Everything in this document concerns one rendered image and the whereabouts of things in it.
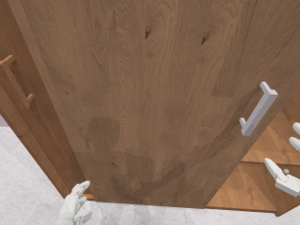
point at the robot left hand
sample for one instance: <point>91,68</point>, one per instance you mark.
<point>70,208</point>

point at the wardrobe door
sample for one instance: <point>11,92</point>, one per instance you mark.
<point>41,116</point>
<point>150,92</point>

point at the robot right hand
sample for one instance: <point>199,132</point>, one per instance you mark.
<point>287,183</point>

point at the handle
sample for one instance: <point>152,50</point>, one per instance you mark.
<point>264,104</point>
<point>13,85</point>

